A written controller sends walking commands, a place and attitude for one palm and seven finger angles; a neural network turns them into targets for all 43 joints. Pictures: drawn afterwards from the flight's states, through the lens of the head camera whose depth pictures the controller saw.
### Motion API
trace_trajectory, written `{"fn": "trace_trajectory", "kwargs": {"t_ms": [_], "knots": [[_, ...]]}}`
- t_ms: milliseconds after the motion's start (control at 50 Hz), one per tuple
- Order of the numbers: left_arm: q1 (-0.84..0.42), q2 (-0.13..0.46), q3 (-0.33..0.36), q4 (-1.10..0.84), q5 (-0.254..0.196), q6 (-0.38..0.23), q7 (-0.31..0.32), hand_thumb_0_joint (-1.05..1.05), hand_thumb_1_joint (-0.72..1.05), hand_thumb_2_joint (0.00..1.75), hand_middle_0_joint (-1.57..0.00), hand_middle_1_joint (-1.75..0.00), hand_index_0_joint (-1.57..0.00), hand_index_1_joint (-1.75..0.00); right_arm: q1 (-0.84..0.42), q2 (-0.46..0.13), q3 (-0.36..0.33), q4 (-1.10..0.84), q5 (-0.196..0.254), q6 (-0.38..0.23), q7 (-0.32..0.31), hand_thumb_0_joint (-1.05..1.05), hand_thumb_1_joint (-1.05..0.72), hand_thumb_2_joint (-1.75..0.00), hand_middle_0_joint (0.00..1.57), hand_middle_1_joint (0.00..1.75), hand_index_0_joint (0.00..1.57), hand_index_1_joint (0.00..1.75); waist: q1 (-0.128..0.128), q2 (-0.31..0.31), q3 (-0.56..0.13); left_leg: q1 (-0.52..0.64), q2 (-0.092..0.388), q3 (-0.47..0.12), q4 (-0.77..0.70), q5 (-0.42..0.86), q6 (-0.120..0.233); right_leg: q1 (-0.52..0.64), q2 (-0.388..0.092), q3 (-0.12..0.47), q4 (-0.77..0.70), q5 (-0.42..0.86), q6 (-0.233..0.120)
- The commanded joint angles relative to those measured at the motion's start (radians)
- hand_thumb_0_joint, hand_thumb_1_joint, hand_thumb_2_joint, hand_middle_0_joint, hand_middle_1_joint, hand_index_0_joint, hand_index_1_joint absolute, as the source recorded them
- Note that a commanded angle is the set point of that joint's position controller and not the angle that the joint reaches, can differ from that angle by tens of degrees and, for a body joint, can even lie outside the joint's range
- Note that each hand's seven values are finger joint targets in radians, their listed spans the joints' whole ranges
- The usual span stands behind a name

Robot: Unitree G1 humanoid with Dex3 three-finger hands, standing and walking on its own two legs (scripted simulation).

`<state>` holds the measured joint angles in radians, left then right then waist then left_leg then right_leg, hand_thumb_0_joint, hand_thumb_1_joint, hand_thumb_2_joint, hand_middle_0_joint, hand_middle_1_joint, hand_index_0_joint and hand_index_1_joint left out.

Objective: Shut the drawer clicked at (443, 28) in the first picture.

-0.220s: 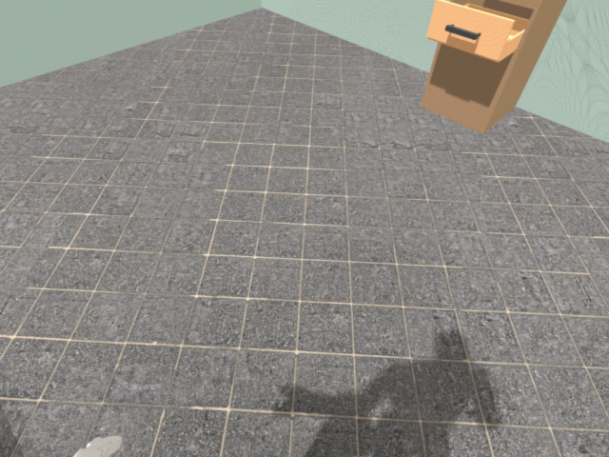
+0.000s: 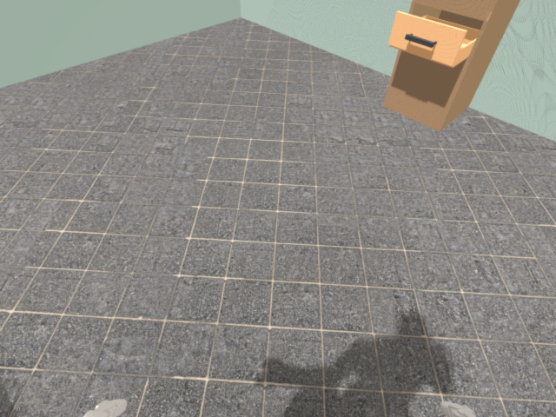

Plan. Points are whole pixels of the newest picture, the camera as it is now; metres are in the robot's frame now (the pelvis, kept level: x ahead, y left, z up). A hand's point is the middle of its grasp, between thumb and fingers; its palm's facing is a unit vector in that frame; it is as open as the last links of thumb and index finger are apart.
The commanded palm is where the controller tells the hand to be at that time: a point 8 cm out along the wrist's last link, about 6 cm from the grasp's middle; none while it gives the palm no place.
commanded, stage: stand and wait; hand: left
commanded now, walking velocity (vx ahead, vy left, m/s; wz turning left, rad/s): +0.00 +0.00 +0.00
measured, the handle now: (421, 39) +1.96 -0.64 -0.20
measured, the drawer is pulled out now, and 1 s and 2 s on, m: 0.21 0.21 0.21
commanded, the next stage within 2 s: look at it before walking up in 0.62 s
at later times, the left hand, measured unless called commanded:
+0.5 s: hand out of the picture +0.05 +0.24 -0.15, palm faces -0.02 -0.94 -0.35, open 7.4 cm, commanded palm none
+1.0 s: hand out of the picture +0.05 +0.23 -0.15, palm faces -0.03 -0.94 -0.33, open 7.4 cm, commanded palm none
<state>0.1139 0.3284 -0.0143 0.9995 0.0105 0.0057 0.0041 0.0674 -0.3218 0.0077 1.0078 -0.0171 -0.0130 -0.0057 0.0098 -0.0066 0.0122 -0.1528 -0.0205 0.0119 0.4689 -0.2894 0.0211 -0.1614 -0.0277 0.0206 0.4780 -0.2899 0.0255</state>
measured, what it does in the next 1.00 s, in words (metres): stands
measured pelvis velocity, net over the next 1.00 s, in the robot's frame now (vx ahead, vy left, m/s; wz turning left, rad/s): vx -0.03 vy -0.02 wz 0.00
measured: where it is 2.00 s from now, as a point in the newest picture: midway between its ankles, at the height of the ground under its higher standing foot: outside the picture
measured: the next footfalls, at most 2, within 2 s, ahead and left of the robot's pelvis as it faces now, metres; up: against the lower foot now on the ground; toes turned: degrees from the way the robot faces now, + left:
none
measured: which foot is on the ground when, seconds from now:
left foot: down 0.00-1.00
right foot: down 0.00-1.00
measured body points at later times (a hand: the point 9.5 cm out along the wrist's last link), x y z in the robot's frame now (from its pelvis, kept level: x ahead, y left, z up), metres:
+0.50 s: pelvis -0.02 -0.01 +0.01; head -0.02 -0.01 +0.45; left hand +0.05 +0.29 -0.12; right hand +0.06 -0.31 -0.13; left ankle -0.02 +0.11 -0.74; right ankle -0.02 -0.14 -0.74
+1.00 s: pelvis -0.03 -0.02 +0.01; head -0.03 -0.02 +0.46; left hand +0.05 +0.28 -0.12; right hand +0.05 -0.32 -0.13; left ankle -0.02 +0.11 -0.74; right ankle -0.02 -0.14 -0.74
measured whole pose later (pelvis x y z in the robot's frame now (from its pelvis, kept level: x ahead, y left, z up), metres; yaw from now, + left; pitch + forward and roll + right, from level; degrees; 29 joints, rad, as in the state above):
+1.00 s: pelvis -0.03 -0.02 +0.01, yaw +0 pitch -2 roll +0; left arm 0.13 0.33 -0.01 1.08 0.01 0.00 0.00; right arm 0.12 -0.34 0.01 1.12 -0.01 -0.01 0.00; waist 0.00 0.00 0.03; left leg -0.14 0.01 0.01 0.38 -0.20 -0.01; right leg -0.15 0.00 0.01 0.39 -0.20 0.00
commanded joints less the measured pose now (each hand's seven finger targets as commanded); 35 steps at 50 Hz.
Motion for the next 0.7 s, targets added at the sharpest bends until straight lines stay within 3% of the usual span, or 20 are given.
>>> {"fn": "trace_trajectory", "kwargs": {"t_ms": [0, 420, 680], "knots": [[-0.041, 0.216, 0.052, -0.059, 0.001, -0.024, 0.012, 0.00, 0.90, 0.90, -0.20, -0.30, -0.20, -0.30, -0.039, -0.219, -0.058, -0.060, 0.002, -0.024, -0.013, 0.00, -0.90, -0.90, 0.20, 0.30, 0.20, 0.30, -0.011, 0.007, -0.076, 0.031, 0.128, -0.089, -0.085, 0.319, 0.023, 0.012, -0.085, 0.059, -0.058, 0.283, -0.055], [-0.030, 0.224, 0.048, 0.013, -0.001, -0.027, 0.007, 0.00, 0.90, 0.90, -0.20, -0.30, -0.20, -0.30, -0.011, -0.231, -0.047, 0.023, 0.008, -0.021, -0.009, 0.00, -0.90, -0.90, 0.20, 0.30, 0.20, 0.30, -0.008, 0.000, -0.025, 0.014, 0.134, -0.103, -0.150, 0.180, 0.014, 0.004, -0.088, 0.086, -0.137, 0.169, -0.056], [-0.031, 0.225, 0.046, 0.020, 0.000, -0.030, 0.007, 0.00, 0.90, 0.90, -0.20, -0.30, -0.20, -0.30, 0.000, -0.228, -0.045, 0.041, 0.008, -0.022, -0.006, 0.00, -0.90, -0.90, 0.20, 0.30, 0.20, 0.30, -0.009, -0.002, -0.028, 0.017, 0.136, -0.106, -0.158, 0.172, 0.008, -0.005, -0.090, 0.097, -0.155, 0.151, -0.057]]}}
